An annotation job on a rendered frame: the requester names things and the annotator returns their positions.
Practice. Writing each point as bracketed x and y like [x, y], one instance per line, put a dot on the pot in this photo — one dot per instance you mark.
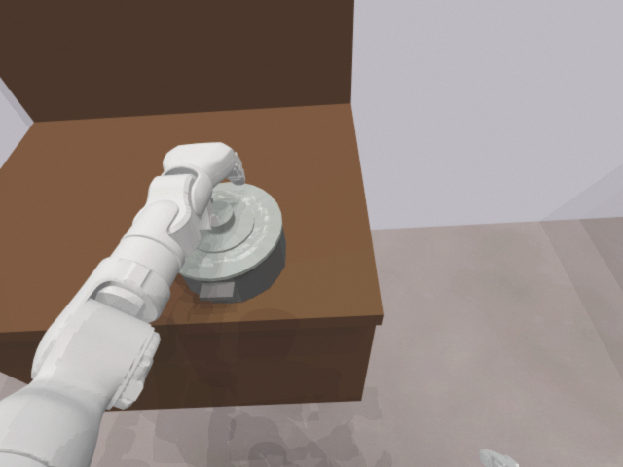
[246, 286]

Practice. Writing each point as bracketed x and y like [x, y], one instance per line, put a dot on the left robot upper arm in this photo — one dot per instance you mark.
[101, 360]

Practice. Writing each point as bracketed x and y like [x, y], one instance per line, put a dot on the lid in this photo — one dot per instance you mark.
[246, 244]

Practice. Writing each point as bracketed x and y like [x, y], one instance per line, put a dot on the knob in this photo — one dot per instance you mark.
[226, 216]

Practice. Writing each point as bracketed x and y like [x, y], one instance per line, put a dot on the left robot forearm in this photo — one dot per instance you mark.
[136, 278]

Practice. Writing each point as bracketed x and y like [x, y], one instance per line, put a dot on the table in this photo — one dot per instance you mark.
[112, 86]

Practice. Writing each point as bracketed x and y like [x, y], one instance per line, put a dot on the left robot hand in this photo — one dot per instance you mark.
[217, 160]

